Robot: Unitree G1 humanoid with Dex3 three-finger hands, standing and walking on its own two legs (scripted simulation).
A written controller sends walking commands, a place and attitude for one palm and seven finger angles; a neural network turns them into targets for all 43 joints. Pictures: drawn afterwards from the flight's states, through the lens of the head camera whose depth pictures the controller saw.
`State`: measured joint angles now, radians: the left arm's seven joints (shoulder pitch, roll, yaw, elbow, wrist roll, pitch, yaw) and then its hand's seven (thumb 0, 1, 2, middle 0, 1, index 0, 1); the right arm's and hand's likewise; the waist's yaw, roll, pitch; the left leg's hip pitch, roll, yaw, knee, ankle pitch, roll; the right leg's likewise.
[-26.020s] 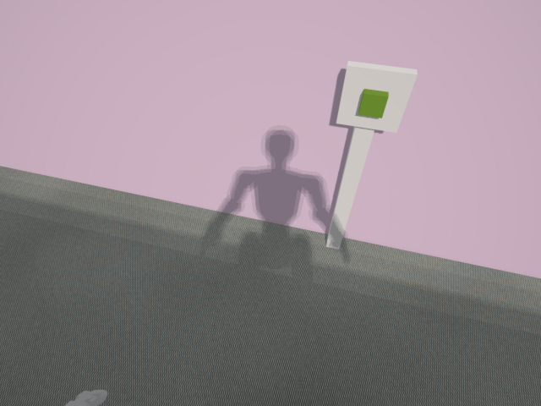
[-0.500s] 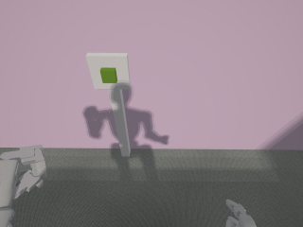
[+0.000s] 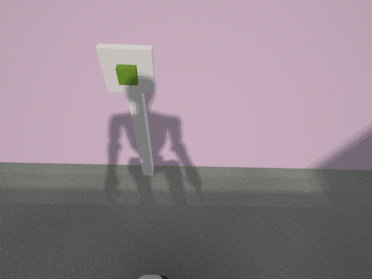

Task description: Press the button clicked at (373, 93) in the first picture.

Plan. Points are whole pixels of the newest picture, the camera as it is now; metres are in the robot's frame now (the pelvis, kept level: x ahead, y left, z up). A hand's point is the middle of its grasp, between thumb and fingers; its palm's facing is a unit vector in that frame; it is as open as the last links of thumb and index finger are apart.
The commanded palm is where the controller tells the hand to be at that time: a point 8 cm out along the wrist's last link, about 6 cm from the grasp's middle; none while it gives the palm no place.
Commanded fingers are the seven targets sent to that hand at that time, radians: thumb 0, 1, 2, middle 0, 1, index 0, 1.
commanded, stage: let the arm hang, fingers relaxed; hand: left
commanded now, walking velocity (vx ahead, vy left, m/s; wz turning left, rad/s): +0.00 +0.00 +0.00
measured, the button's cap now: (127, 74) +0.74 +0.26 +0.00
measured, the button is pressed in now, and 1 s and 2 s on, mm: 0 0 0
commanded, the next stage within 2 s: stand and wait in 0.56 s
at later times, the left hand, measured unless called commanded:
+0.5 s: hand out of the picture +0.03 +0.18 -0.17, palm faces +0.01 -0.97 -0.24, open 7.4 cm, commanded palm none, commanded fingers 0.00 0.90 0.90 -0.20 -0.30 -0.20 -0.30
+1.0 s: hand out of the picture +0.03 +0.19 -0.17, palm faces +0.00 -0.96 -0.28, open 7.4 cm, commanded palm none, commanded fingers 0.00 0.90 0.90 -0.20 -0.30 -0.20 -0.30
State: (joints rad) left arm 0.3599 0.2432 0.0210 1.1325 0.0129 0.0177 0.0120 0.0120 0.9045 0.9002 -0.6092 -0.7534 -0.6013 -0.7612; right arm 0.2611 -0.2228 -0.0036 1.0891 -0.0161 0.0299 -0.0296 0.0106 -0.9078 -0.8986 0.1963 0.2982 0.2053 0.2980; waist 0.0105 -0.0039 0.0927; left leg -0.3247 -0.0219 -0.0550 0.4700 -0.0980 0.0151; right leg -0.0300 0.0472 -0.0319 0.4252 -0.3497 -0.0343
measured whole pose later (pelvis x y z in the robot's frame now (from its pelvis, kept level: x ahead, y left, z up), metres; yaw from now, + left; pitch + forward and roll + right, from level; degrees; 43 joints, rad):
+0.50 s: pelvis +0.01 -0.01 +0.00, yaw -1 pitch -4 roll +0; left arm 0.25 0.20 0.01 1.12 0.01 -0.01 0.02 0.01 0.90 0.90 -0.21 -0.30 -0.21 -0.30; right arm 0.20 -0.23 -0.01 1.13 -0.02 0.01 -0.03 0.01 -0.91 -0.90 0.20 0.30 0.21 0.30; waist -0.01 0.01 0.05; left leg -0.27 -0.02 -0.04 0.43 -0.10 0.00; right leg 0.01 0.05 -0.02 0.41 -0.36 -0.05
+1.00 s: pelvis +0.02 -0.02 +0.00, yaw -1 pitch -3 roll +0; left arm 0.24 0.23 0.02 1.14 0.01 0.00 0.03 0.01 0.90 0.90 -0.20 -0.30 -0.20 -0.29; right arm 0.18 -0.23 -0.01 1.13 -0.02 0.02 -0.03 0.01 -0.91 -0.90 0.20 0.30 0.21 0.30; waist 0.00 0.01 0.08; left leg -0.25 0.00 -0.04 0.43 -0.12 -0.01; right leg 0.04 0.06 -0.01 0.37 -0.35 -0.06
